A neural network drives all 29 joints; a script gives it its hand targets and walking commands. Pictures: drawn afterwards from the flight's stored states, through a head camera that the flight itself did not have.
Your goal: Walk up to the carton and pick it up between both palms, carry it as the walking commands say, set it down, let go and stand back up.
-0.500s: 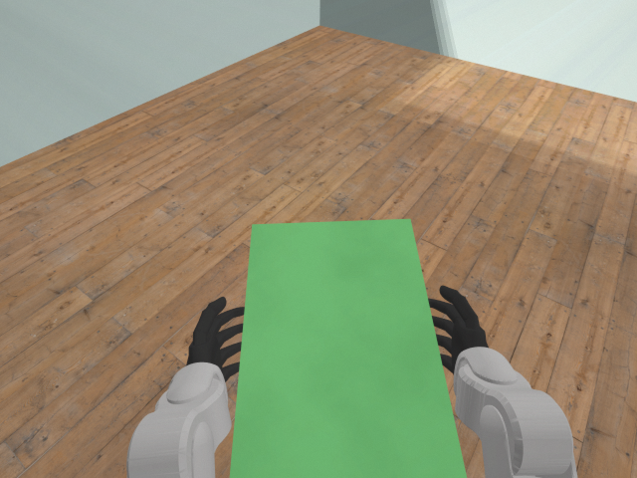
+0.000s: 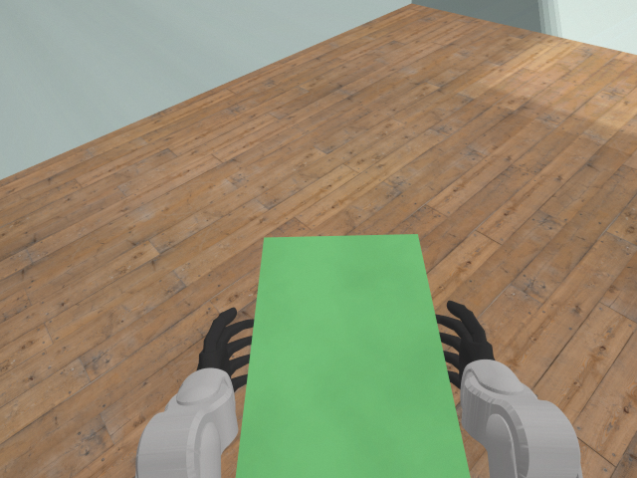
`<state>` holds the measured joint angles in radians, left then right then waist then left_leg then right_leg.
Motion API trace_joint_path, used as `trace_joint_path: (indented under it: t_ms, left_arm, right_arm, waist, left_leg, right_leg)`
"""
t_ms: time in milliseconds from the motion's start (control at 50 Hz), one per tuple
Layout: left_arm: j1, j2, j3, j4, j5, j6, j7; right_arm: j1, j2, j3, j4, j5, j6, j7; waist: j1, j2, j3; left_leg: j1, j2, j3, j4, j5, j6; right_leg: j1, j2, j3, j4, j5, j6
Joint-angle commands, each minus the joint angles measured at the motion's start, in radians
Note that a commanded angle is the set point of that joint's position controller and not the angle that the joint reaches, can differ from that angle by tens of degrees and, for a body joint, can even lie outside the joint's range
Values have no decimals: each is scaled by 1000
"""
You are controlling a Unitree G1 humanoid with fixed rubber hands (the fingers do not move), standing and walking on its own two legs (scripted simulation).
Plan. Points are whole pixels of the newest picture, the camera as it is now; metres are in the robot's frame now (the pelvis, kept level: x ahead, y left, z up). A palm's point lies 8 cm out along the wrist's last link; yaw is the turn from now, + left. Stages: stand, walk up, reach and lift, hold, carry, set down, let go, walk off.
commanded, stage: carry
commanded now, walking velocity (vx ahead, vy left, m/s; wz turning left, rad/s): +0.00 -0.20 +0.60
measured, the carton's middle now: (343, 386) +0.25 -0.02 +0.00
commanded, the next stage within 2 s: none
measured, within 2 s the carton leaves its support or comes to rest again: neither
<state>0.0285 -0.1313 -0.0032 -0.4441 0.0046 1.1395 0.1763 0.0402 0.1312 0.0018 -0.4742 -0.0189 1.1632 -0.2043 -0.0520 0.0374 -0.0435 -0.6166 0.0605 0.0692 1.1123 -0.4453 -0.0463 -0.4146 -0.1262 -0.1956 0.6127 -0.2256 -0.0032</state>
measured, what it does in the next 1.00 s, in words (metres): walks backwards: left foot, then right foot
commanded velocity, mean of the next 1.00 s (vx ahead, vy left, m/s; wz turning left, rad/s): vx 0.00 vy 0.12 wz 0.05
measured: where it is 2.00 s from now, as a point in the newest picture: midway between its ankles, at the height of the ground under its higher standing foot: outside the picture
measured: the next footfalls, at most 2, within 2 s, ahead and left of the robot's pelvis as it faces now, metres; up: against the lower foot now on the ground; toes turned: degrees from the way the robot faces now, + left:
left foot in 0.14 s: +0.01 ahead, +0.07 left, +0.00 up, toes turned +14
right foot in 0.46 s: +0.06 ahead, -0.20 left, +0.00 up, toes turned +1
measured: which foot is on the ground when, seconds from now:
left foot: up 0.00-0.12, down 0.14-0.46, up 0.48-0.78, down 0.80-1.00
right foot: down 0.00-0.14, up 0.16-0.44, down 0.46-0.84, up 0.86-1.00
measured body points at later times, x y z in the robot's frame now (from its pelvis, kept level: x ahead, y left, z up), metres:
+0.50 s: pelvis -0.04 -0.08 -0.01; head -0.05 -0.09 +0.44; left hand +0.19 +0.11 +0.09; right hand +0.24 -0.17 +0.08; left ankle -0.03 +0.05 -0.72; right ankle +0.02 -0.20 -0.74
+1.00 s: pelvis -0.11 -0.02 +0.01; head -0.11 -0.01 +0.46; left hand +0.10 +0.19 +0.08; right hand +0.17 -0.09 +0.08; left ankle -0.10 +0.07 -0.73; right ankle -0.09 -0.13 -0.67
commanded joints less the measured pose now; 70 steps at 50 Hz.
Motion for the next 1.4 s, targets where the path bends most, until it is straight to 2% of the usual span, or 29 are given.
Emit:
trace_joint_path:
  t_ms: [0, 60, 100, 120, 140, 160, 220, 280, 400, 420, 440, 460, 500, 520, 560, 660, 740, 780, 820, 860, 940, 1040, 1080, 1100, 1120, 1140, 1220, 1360, 1380]
  left_arm:
    - [-456, -924, -560, -226, -260, -78, -137]
    - [-371, -882, -556, -189, -231, -63, -121]
    - [-372, -861, -580, -192, -238, -52, -112]
    - [-379, -858, -598, -196, -239, -51, -109]
    - [-375, -828, -601, -182, -232, -39, -106]
    - [-389, -816, -617, -196, -236, -30, -110]
    - [-518, -936, -671, -195, -292, -39, -130]
    - [-529, -955, -694, -186, -324, -39, -145]
    - [-436, -880, -617, -128, -302, -15, -147]
    - [-421, -852, -597, -114, -291, -8, -146]
    - [-433, -838, -570, -113, -280, -9, -145]
    - [-403, -819, -551, -72, -273, 0, -149]
    - [-405, -811, -532, -88, -261, 9, -142]
    - [-459, -858, -547, -143, -284, -2, -146]
    - [-451, -866, -510, -107, -250, -28, -150]
    - [-493, -884, -509, -190, -253, -56, -144]
    - [-416, -829, -522, -196, -234, -38, -120]
    - [-344, -811, -511, -152, -213, -30, -110]
    - [-378, -806, -535, -160, -219, -35, -115]
    - [-510, -821, -599, -206, -256, -14, -133]
    - [-557, -878, -624, -172, -308, -11, -160]
    - [-516, -908, -627, -178, -332, -27, -157]
    - [-441, -886, -574, -140, -313, -26, -158]
    - [-411, -863, -549, -116, -299, -25, -158]
    - [-447, -864, -568, -136, -311, -28, -159]
    - [-395, -875, -541, -82, -277, -32, -152]
    - [-480, -919, -550, -178, -286, -69, -161]
    - [-385, -842, -558, -213, -243, -49, -128]
    - [-392, -819, -554, -223, -234, -42, -123]
  right_arm:
    - [-588, 945, 679, -261, 344, -75, 177]
    - [-504, 885, 646, -220, 327, -64, 172]
    - [-418, 863, 605, -159, 302, -55, 172]
    - [-391, 858, 593, -158, 296, -60, 178]
    - [-327, 814, 552, -78, 259, -53, 172]
    - [-315, 811, 525, -83, 250, -63, 174]
    - [-459, 888, 542, -158, 253, -83, 182]
    - [-417, 879, 514, -145, 218, -89, 176]
    - [-441, 834, 531, -150, 207, -65, 145]
    - [-415, 814, 529, -127, 199, -56, 143]
    - [-434, 829, 545, -119, 211, -50, 141]
    - [-418, 814, 538, -98, 201, -38, 136]
    - [-432, 854, 560, -63, 217, -13, 128]
    - [-508, 922, 596, -114, 258, -25, 134]
    - [-579, 957, 649, -128, 282, -32, 148]
    - [-626, 975, 671, -207, 320, -61, 152]
    - [-454, 914, 627, -132, 297, -37, 146]
    - [-447, 887, 620, -147, 294, -35, 142]
    - [-431, 890, 604, -119, 279, -41, 150]
    - [-451, 889, 547, -94, 248, -43, 153]
    - [-466, 889, 526, -107, 218, -58, 148]
    - [-484, 896, 547, -164, 219, -78, 134]
    - [-442, 878, 569, -159, 220, -71, 120]
    - [-449, 876, 576, -147, 220, -63, 119]
    - [-448, 870, 571, -150, 220, -58, 121]
    - [-467, 893, 599, -152, 241, -56, 131]
    - [-590, 978, 656, -217, 303, -92, 148]
    - [-447, 909, 645, -187, 299, -54, 152]
    - [-458, 888, 624, -181, 299, -49, 154]
  waist:
    - [45, -237, -297]
    - [50, -183, -344]
    - [20, -102, -377]
    - [20, 62, -366]
    - [40, 336, -347]
    - [19, 294, -300]
    - [32, 71, -264]
    - [36, 102, -274]
    - [64, 131, -280]
    - [70, 112, -277]
    - [74, -37, -297]
    - [65, -272, -298]
    - [55, -252, -247]
    - [56, -208, -245]
    - [60, -308, -252]
    - [62, -262, -258]
    - [63, -231, -356]
    - [56, -221, -414]
    - [68, -45, -367]
    - [45, 203, -222]
    - [42, 162, -216]
    - [65, 92, -319]
    - [79, -70, -351]
    - [77, -276, -331]
    - [70, -382, -334]
    - [78, -300, -336]
    - [65, -179, -303]
    - [48, -272, -335]
    - [50, -175, -342]
  left_leg:
    - [108, -3, 43, -101, 7, 1]
    - [195, -41, 83, -335, -23, 28]
    - [338, -11, 34, -691, 156, 54]
    - [521, 98, -143, -766, 289, 75]
    - [674, 363, -474, -748, 742, 124]
    - [667, 402, -497, -699, 956, 254]
    - [589, 257, -233, -684, 862, 193]
    - [482, 185, -141, -737, 517, 160]
    - [330, 95, -56, -635, 396, 171]
    - [272, 61, -36, -589, 307, 148]
    - [179, 21, -8, -465, 304, 107]
    - [-9, -50, 9, -317, -8, 47]
    - [49, -40, -103, -101, -116, 42]
    - [17, -24, -115, -94, -37, 29]
    - [45, -13, -64, -92, 57, 23]
    - [141, -57, -1, -264, 61, 20]
    - [220, -86, 28, -546, -2, 32]
    - [347, -86, 45, -785, 140, 46]
    - [512, 42, -66, -794, 306, 79]
    - [423, 180, -226, -763, 462, 214]
    - [412, 198, -142, -722, 509, 261]
    - [486, 119, -82, -586, 675, 247]
    - [224, 77, -51, -493, 497, 158]
    - [11, -11, -7, -352, 172, 84]
    - [-63, -46, -31, -168, -101, 56]
    - [-41, -34, -117, -37, -66, 61]
    - [-15, -22, -66, -149, 101, 38]
    - [311, -64, 62, -674, 151, 31]
    - [381, -78, 82, -764, 160, 35]
  right_leg:
    - [149, -152, 28, -221, -52, -73]
    - [208, -190, 56, -164, 27, -114]
    - [220, -188, 36, -25, 203, -64]
    - [17, -161, 38, 91, 103, 5]
    - [-250, -72, 27, 244, -277, 79]
    - [-323, -19, 85, 297, -393, 86]
    - [-252, 28, 120, 414, -239, 91]
    - [-178, 57, 131, 419, -159, 79]
    - [116, 124, 6, -53, -42, 70]
    - [199, 97, 26, -134, -25, 58]
    - [337, -21, 162, -178, 131, 39]
    - [425, -261, 464, -230, 422, -26]
    - [215, -381, 527, -335, 111, -100]
    - [274, -334, 433, -285, 232, -85]
    - [220, -282, 349, -275, 256, -76]
    - [162, -217, 260, -323, -129, -30]
    - [295, -249, 301, -215, 209, -47]
    - [328, -212, 253, -113, 347, 6]
    - [115, -117, 147, 27, 136, 67]
    - [-119, 34, -12, 246, -248, 99]
    - [-184, 36, 117, 492, -288, 49]
    - [25, 88, 24, 6, -165, 50]
    - [365, -65, 167, -207, 61, -2]
    - [509, -284, 412, -203, 500, -54]
    - [471, -454, 541, -246, 621, -173]
    - [400, -479, 574, -261, 585, -231]
    - [370, -258, 234, -205, 473, -87]
    - [245, -205, 165, -129, 225, 6]
    - [197, -173, 135, -79, 131, 31]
